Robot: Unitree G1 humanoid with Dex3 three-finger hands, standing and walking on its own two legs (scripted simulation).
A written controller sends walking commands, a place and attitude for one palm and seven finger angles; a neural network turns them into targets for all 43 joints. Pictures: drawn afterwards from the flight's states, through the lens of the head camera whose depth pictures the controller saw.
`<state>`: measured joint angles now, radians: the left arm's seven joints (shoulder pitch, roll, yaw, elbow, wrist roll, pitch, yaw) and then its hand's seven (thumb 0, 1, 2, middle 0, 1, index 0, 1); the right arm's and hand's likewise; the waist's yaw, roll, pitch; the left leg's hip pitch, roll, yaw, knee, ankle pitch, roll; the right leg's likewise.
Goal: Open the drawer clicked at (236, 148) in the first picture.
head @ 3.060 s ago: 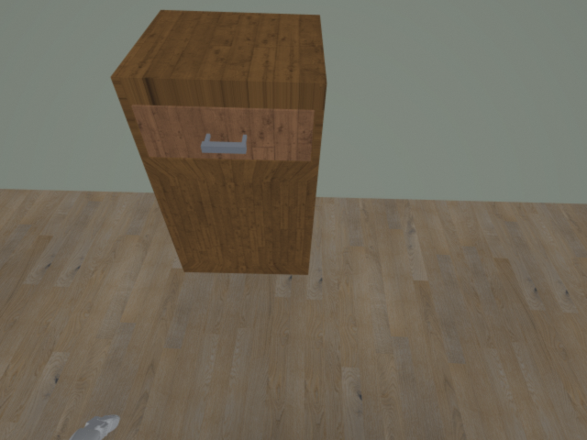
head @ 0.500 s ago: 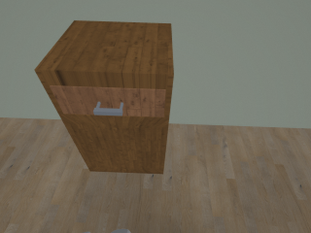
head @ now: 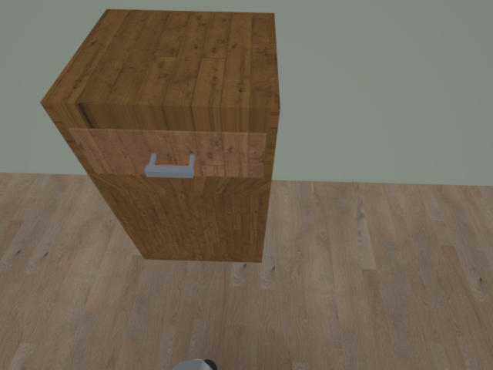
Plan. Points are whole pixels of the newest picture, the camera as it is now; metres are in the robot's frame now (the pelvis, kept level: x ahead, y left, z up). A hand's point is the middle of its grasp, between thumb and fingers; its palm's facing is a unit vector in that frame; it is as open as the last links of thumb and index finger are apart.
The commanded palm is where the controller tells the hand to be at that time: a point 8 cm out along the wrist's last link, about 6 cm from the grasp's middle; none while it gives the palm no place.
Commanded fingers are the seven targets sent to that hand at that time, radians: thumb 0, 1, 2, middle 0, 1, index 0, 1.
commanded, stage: come to a stop and stand still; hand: left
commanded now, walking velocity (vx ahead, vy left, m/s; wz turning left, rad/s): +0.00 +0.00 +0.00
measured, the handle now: (171, 164) +0.56 +0.23 -0.09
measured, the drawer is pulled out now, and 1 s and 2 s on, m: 0.00 0.00 0.00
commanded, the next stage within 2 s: look again from close up in 0.72 s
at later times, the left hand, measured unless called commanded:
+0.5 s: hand out of the picture -0.03 +0.12 -0.17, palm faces +0.10 -0.98 -0.19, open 7.3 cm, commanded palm none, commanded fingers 0.00 0.90 0.90 -0.20 -0.30 -0.20 -0.30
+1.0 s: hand out of the picture -0.08 +0.12 -0.17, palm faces +0.06 -0.99 -0.14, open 7.4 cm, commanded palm none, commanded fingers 0.00 0.90 0.90 -0.20 -0.30 -0.20 -0.30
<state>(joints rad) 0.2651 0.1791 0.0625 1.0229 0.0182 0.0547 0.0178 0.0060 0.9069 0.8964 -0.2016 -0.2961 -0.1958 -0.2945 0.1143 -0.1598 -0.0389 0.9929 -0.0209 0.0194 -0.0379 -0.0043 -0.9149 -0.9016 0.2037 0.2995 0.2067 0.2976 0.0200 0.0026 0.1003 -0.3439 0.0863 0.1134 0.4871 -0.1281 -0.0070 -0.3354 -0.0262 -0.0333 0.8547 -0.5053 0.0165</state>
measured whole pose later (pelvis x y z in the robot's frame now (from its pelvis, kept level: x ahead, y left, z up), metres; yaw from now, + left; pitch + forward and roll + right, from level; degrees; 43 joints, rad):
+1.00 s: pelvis -0.06 -0.02 +0.00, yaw +2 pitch -2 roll -1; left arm 0.33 0.10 0.00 1.14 0.01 -0.02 0.03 0.01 0.90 0.90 -0.20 -0.30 -0.20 -0.29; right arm 0.35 -0.14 0.01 1.07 -0.01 -0.01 -0.03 0.00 -0.91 -0.90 0.20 0.30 0.20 0.30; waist -0.01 0.02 0.00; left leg -0.21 0.02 0.03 0.53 -0.30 0.01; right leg -0.23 0.01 -0.09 0.47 -0.22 -0.03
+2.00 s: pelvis +0.04 +0.00 +0.00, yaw +2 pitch -1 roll -1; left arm 0.38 0.12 0.04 1.13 0.03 -0.01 0.01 0.01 0.91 0.90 -0.20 -0.30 -0.20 -0.29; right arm 0.37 -0.12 0.00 1.07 -0.02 -0.08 -0.03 0.00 -0.91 -0.90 0.20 0.30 0.20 0.30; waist -0.01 -0.02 0.01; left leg -0.11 -0.02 0.10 0.48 -0.36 0.07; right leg -0.43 -0.04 -0.07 1.05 -0.45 -0.04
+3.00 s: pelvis +0.01 -0.04 +0.00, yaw +2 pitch +1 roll +0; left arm 0.33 0.10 0.00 1.10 0.02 -0.03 0.03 0.01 0.91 0.90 -0.20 -0.30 -0.19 -0.29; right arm 0.35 -0.12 0.01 1.07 -0.02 0.00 -0.01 0.00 -0.90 -0.90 0.20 0.30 0.20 0.30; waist -0.02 0.04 0.05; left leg -0.31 0.02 0.07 0.56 -0.31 0.02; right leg -0.23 0.03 -0.05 0.51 -0.29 -0.04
